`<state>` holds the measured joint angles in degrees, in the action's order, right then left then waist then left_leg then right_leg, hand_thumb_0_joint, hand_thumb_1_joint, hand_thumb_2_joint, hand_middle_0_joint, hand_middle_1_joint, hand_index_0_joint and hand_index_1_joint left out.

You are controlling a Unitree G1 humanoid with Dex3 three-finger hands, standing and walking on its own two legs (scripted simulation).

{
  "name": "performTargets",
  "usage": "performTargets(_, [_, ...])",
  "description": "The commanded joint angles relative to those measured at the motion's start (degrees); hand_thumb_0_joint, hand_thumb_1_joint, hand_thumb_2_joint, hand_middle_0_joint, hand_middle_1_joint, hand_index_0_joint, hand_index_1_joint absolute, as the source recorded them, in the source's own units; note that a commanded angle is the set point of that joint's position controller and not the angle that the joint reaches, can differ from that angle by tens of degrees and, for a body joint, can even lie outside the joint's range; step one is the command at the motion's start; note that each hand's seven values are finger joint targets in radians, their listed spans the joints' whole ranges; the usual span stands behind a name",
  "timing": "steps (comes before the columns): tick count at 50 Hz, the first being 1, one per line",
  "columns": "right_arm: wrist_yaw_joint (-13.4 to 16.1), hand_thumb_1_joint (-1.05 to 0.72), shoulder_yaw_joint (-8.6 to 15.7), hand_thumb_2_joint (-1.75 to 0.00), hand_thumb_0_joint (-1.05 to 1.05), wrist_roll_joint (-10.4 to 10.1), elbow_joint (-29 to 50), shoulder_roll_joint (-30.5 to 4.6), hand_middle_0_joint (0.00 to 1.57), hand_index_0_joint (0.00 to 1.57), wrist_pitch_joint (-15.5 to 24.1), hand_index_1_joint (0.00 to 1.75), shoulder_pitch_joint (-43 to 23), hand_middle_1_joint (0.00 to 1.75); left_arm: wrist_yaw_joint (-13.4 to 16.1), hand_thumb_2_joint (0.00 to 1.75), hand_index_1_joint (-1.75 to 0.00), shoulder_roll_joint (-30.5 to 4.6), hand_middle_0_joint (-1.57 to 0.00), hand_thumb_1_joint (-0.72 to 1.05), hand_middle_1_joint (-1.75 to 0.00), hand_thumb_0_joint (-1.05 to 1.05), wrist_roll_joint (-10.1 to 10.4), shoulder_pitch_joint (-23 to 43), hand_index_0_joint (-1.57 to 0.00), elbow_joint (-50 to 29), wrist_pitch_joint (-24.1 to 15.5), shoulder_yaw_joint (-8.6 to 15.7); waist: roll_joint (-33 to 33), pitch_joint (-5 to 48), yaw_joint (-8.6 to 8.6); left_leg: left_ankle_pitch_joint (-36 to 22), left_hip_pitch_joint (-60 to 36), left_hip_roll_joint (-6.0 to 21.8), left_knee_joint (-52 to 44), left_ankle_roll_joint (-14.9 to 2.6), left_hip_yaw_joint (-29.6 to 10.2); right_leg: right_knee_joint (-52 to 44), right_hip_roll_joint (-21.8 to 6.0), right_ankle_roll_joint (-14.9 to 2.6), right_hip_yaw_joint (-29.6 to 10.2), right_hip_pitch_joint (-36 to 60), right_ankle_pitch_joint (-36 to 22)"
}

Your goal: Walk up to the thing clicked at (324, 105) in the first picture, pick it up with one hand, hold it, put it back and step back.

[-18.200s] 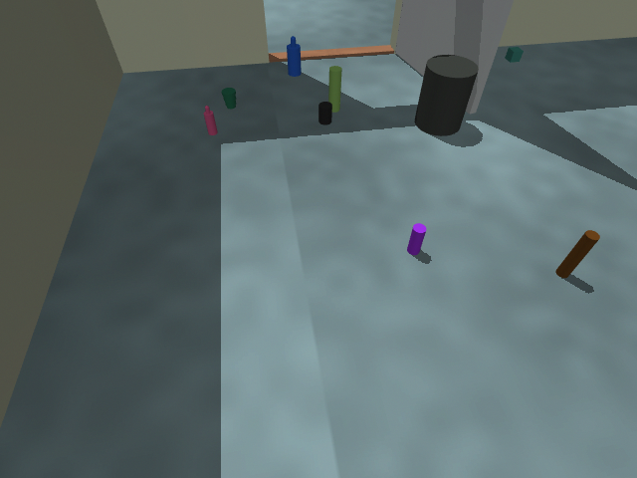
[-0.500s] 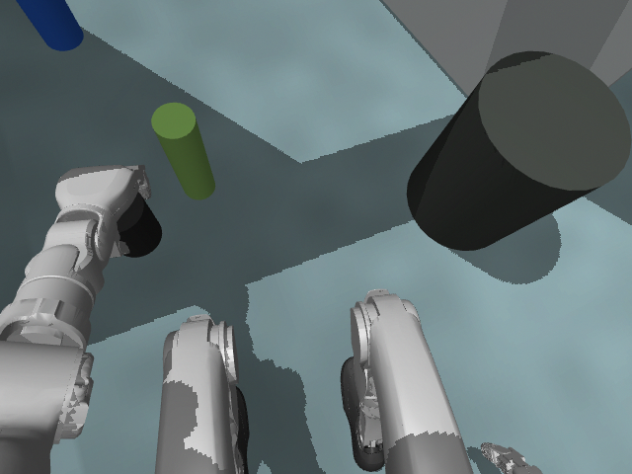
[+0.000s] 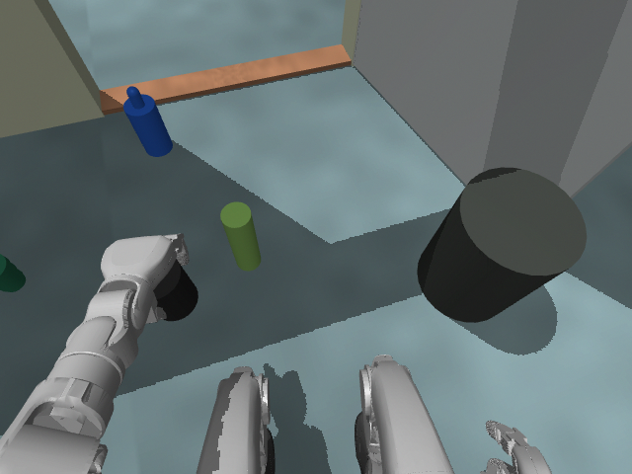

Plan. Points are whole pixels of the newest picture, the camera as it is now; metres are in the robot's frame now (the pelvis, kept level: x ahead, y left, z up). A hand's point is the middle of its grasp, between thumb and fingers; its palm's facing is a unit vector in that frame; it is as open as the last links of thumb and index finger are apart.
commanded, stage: lift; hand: left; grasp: from above
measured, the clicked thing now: (163, 278) +0.42 +0.23 -0.13
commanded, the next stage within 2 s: hold in 0.72 s
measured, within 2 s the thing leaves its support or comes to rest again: neither
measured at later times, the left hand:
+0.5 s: hand (124, 256) +0.37 +0.21 +0.05, palm faces -0.45 -0.07 -0.89, open 10.2 cm
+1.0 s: hand (98, 212) +0.39 +0.21 +0.11, palm faces -0.45 -0.05 -0.89, open 10.2 cm
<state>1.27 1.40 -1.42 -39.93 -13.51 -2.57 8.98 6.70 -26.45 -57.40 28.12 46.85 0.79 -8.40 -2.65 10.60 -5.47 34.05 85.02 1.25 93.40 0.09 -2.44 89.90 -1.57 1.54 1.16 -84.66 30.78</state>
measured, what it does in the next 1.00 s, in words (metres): rises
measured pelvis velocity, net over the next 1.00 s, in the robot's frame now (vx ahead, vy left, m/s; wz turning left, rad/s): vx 0.07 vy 0.00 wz -0.01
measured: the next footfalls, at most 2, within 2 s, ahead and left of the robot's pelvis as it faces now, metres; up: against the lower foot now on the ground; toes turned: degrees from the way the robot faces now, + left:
none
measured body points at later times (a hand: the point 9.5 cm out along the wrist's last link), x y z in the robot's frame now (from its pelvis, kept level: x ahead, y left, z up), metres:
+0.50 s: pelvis +0.04 +0.00 +0.13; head +0.11 +0.00 +0.58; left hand +0.39 +0.21 +0.10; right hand +0.12 -0.27 +0.01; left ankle +0.07 +0.12 -0.54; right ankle +0.09 -0.14 -0.54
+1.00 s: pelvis +0.07 +0.00 +0.18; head +0.11 -0.01 +0.63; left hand +0.41 +0.21 +0.16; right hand +0.17 -0.27 +0.05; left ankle +0.07 +0.12 -0.54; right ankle +0.09 -0.14 -0.54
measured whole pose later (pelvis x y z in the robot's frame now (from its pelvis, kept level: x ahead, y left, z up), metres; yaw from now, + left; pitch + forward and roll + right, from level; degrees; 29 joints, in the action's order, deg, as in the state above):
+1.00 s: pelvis +0.07 +0.00 +0.18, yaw +0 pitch +8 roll +0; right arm 2.3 3.1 -2.6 -42.0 -14.4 -1.9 14.1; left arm 6.7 -21.3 -57.6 19.0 47.8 0.8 -11.7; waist -1.8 4.2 -2.4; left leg 20.7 28.9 1.7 41.7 0.5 1.2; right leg 40.6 -1.1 1.3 -0.6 -30.4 18.2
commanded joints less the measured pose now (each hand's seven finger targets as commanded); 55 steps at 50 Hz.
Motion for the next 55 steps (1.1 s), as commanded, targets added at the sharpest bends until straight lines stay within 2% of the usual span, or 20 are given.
performTargets(1, [2.1,-0.92,3.2,-0.91,0.0,-0.6,4.0,-8.6,0.2,0.2,2.0,0.3,4.2,0.3,2.5,0.99,-0.96,-10.5,-0.81,0.39,-0.96,0.0,0.6,16.6,-0.82,-10.7,0.2,3.0,-2.3,23.7,-1.15,-3.2,-24.3,-1.7,-21.0,-1.1,0.8,-20.1,2.8,-2.89,-0.1,23.4,-1.6])
performTargets(2, [2.3,-0.92,3.1,-0.91,0.0,-0.7,3.8,-8.7,0.2,0.2,2.2,0.3,4.3,0.3,2.6,1.0,-0.96,-11.1,-0.81,0.39,-0.96,0.0,1.1,16.4,-0.81,-11.0,0.3,3.7,-2.2,23.0,-0.67,-3.3,-25.6,-1.5,-22.2,-1.13,0.8,-21.3,2.6,-2.85,-0.3,24.3,-1.9])
performTargets(4, [2.6,-0.92,3.0,-0.91,0.0,-0.8,3.6,-8.6,0.2,0.2,2.6,0.3,4.2,0.3,2.7,0.99,-0.95,-8.0,-0.83,0.42,-0.95,0.0,1.3,16.3,-0.83,-10.1,0.4,1.7,-2.1,21.3,-1.3,-4.1,-28.4,-1.1,-25.1,-0.94,0.2,-23.4,2.7,-2.76,-0.1,25.7,-3.1])
performTargets(6, [2.8,-0.92,3.1,-0.91,0.0,-1.0,3.6,-8.7,0.2,0.2,2.9,0.3,4.0,0.3,3.1,0.98,-0.94,-9.4,-0.83,0.41,-0.94,0.0,1.1,13.8,-0.83,-8.2,0.7,2.6,-1.9,18.6,0.02,-2.6,-30.8,-0.9,-28.7,-0.78,-0.2,-26.0,2.7,-2.68,-0.1,27.8,-1.9])
performTargets(10, [2.9,-0.92,2.9,-0.91,0.0,-1.0,3.2,-8.3,0.2,0.2,3.4,0.3,4.6,0.3,3.5,0.98,-0.94,-6.5,-0.83,0.42,-0.94,0.0,0.8,13.1,-0.83,-6.8,0.6,0.9,-1.6,17.0,0.15,-5.4,-35.8,-0.9,-33.4,-0.52,-0.4,-30.4,3.1,-2.75,-0.2,32.5,-4.4])
performTargets(12, [3.0,-0.92,3.0,-0.91,0.0,-1.0,3.1,-8.4,0.2,0.2,3.5,0.3,5.2,0.3,4.0,0.98,-0.93,-7.8,-0.83,0.42,-0.94,0.0,0.6,12.7,-0.83,-7.3,0.6,1.7,-0.8,17.0,0.68,-7.9,-37.5,-1.4,-34.7,-0.7,0.7,-33.1,3.1,-2.66,-0.6,36.4,-6.2])
performTargets(14, [2.9,-0.92,2.8,-0.91,0.0,-0.7,3.0,-8.1,0.2,0.2,3.5,0.3,5.4,0.3,4.2,0.99,-0.94,-6.3,-0.84,0.42,-0.94,0.0,0.3,11.3,-0.84,-5.1,0.9,0.8,0.2,14.7,0.48,-9.6,-38.9,-1.6,-36.6,-0.74,1.3,-35.2,3.1,-2.58,-0.6,38.9,-7.6])
performTargets(15, [2.9,-0.92,3.1,-0.91,0.0,-0.7,2.8,-8.4,0.2,0.2,3.5,0.3,6.0,0.3,4.4,1.02,-0.94,-6.8,-0.86,0.44,-0.93,0.0,0.1,12.0,-0.86,-6.5,0.9,1.4,-0.6,15.7,1.14,-11.2,-40.9,-1.6,-37.6,-0.71,1.4,-36.1,3.1,-2.62,-0.6,40.1,-9.2])
performTargets(18, [2.7,-0.92,3.2,-0.91,0.0,-0.5,2.5,-8.5,0.2,0.2,3.7,0.3,6.7,0.3,4.9,1.01,-0.94,-6.2,-0.85,0.44,-0.94,0.0,-0.2,13.3,-0.85,-6.3,1.0,1.1,-1.8,15.5,0.98,-14.7,-46.1,-1.1,-40.4,-0.25,1.2,-37.8,3.0,-2.61,-0.2,42.0,-12.6])
performTargets(25, [2.1,-0.91,3.3,-0.91,0.0,-0.4,3.1,-8.5,0.2,0.2,3.3,0.3,6.6,0.3,5.4,1.06,-0.95,-5.8,-0.85,0.42,-0.93,0.0,-0.1,11.0,-0.84,-5.6,1.6,1.4,0.0,13.3,1.55,-18.3,-51.5,-1.7,-45.8,-0.44,2.2,-44.2,2.7,-2.28,-0.6,49.4,-15.9])
performTargets(33, [1.9,-0.91,3.9,-0.91,0.0,-0.7,3.4,-8.8,0.2,0.2,3.3,0.3,6.9,0.3,4.6,1.04,-0.94,-5.6,-0.84,0.41,-0.93,0.0,0.4,11.7,-0.83,-7.2,0.8,1.0,-0.1,11.9,1.89,-22.3,-58.2,-1.6,-51.2,-0.15,2.3,-49.2,2.8,-2.15,-0.6,54.7,-19.3])
performTargets(36, [1.8,-0.91,4.1,-0.9,0.0,-0.9,3.4,-8.7,0.2,0.2,3.1,0.3,7.0,0.3,4.0,1.05,-0.94,-4.4,-0.82,0.39,-0.93,0.0,0.4,8.4,-0.81,-5.7,0.6,0.4,0.9,10.9,2.0,-25.5,-60.1,-1.6,-52.4,-0.01,2.5,-50.4,2.8,-2.12,-0.4,56.6,-21.8])
performTargets(37, [1.8,-0.91,4.2,-0.9,0.0,-0.8,3.2,-8.8,0.2,0.2,3.2,0.3,7.0,0.3,3.9,1.05,-0.96,-5.6,-0.83,0.42,-0.96,0.0,0.4,11.1,-0.83,-8.2,0.2,1.0,0.4,11.9,2.26,-26.7,-61.1,-1.5,-52.9,0.06,2.5,-50.6,2.9,-2.1,-0.4,57.4,-22.8])
performTargets(41, [1.7,-0.91,4.3,-0.9,0.0,-0.9,3.7,-8.8,0.2,0.2,2.9,0.3,6.4,0.3,3.7,1.1,-1.0,-6.3,-0.84,0.45,-1.0,0.0,0.3,9.9,-0.85,-8.3,-0.1,1.5,0.5,10.6,2.71,-26.7,-62.3,-1.9,-54.6,-0.09,3.3,-52.9,2.7,-2.0,-0.8,59.5,-23.3])
performTargets(42, [1.7,-0.91,4.3,-0.9,0.0,-1.0,3.9,-8.8,0.2,0.2,2.9,0.3,5.9,0.3,3.5,1.08,-0.98,-4.7,-0.85,0.45,-0.98,0.0,0.4,8.2,-0.85,-6.0,0.2,0.5,1.5,8.8,2.26,-26.3,-62.5,-1.8,-55.2,-0.09,3.2,-53.5,2.7,-1.93,-0.7,59.1,-22.7])
performTargets(45, [1.7,-0.91,4.3,-0.9,0.0,-1.2,3.9,-8.9,0.2,0.2,2.8,0.3,5.5,0.3,3.0,1.07,-0.96,-7.2,-0.86,0.46,-0.96,0.0,0.0,10.6,-0.86,-9.3,-0.1,1.6,1.3,9.9,2.9,-26.9,-63.6,-2.1,-56.4,-0.18,3.5,-54.7,2.7,-1.74,-1.1,61.8,-23.6])
performTargets(49, [1.8,-0.9,4.4,-0.9,0.0,-1.4,3.9,-8.8,0.2,0.2,2.6,0.3,4.9,0.3,1.3,1.04,-0.95,-6.0,-0.85,0.47,-0.95,0.0,-0.2,9.9,-0.85,-11.0,-0.5,0.5,0.8,10.8,3.12,-31.7,-66.4,-1.9,-57.1,-0.03,3.7,-54.9,2.9,-1.91,-1.2,63.4,-27.8])
performTargets(50, [1.8,-0.91,4.4,-0.9,0.0,-1.4,3.9,-9.0,0.2,0.2,2.5,0.3,5.0,0.3,1.0,1.02,-0.95,-6.3,-0.84,0.47,-0.96,0.0,-0.5,8.1,-0.86,-8.6,-0.3,0.8,2.4,9.5,3.19,-32.3,-66.0,-2.0,-57.3,-0.16,3.7,-55.2,3.0,-1.84,-1.0,64.0,-28.4])
performTargets(52, [1.7,-0.91,4.5,-0.9,0.0,-1.4,4.3,-9.2,0.2,0.2,2.3,0.3,4.8,0.3,0.6,1.04,-0.96,-6.8,-0.84,0.46,-0.96,0.0,0.3,8.9,-0.85,-10.9,-0.4,1.1,1.6,9.3,3.2,-32.2,-66.7,-2.1,-57.9,-0.13,4.0,-56.0,2.9,-1.82,-1.1,64.7,-28.3])
performTargets(55, [1.6,-0.9,4.4,-0.9,0.0,-1.4,4.7,-9.0,0.2,0.2,2.0,0.3,4.3,0.3,0.0,1.05,-0.97,-5.9,-0.84,0.46,-0.98,0.0,-0.2,7.5,-0.85,-10.3,-0.1,0.7,1.2,8.4,3.56,-33.0,-68.1,-1.8,-59.1,0.12,3.9,-56.4,3.2,-2.1,-0.8,64.2,-28.3])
